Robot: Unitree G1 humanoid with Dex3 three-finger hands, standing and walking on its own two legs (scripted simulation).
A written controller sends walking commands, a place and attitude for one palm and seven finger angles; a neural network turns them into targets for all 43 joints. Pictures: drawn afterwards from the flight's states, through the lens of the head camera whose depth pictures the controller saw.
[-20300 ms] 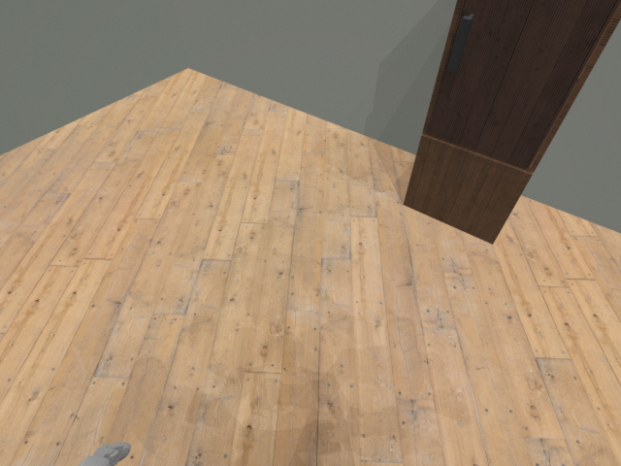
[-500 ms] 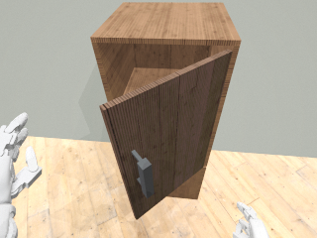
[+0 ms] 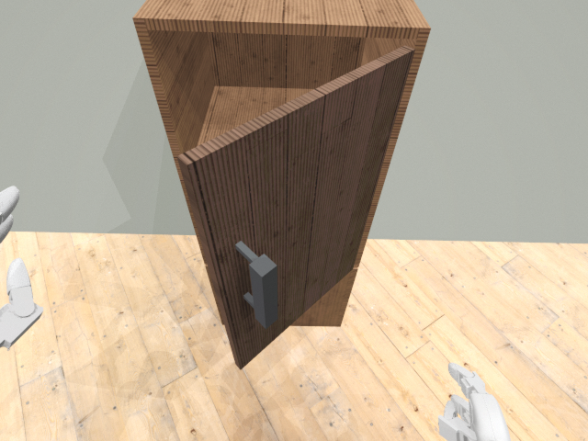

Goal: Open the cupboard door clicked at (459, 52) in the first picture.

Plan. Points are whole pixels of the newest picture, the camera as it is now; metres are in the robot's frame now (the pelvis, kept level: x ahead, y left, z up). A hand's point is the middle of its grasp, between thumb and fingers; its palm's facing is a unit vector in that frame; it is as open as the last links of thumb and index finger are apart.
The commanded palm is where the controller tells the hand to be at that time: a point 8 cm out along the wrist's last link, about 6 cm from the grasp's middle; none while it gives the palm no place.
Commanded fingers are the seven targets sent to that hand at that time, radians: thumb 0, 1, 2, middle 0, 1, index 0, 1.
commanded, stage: step back with the hand held close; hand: left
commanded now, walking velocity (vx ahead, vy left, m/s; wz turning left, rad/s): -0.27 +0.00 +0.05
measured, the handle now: (255, 285) +0.33 +0.08 +0.01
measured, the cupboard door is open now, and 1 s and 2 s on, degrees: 44 44 44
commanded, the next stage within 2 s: stop stepping back and stand still in 0.90 s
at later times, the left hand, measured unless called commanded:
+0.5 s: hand out of the picture +0.13 +0.29 +0.19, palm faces +0.50 -0.71 -0.49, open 7.4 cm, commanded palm +0.07 +0.31 +0.18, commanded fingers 0.00 0.90 0.90 -0.20 -0.30 -0.20 -0.30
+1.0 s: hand out of the picture +0.03 +0.24 +0.15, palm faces +0.33 -0.79 -0.51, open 7.4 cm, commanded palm -0.04 +0.27 +0.18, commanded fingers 0.00 0.90 0.90 -0.20 -0.30 -0.20 -0.30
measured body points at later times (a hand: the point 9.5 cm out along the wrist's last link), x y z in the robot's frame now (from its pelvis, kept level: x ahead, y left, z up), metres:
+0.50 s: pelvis -0.06 +0.01 +0.00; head -0.04 +0.03 +0.45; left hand +0.10 +0.32 +0.21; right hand +0.09 -0.21 -0.08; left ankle +0.00 +0.08 -0.74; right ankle -0.14 -0.13 -0.70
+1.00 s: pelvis -0.19 -0.02 +0.01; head -0.14 -0.01 +0.45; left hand +0.01 +0.28 +0.18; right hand +0.01 -0.27 -0.06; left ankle -0.14 +0.06 -0.74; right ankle -0.21 -0.14 -0.70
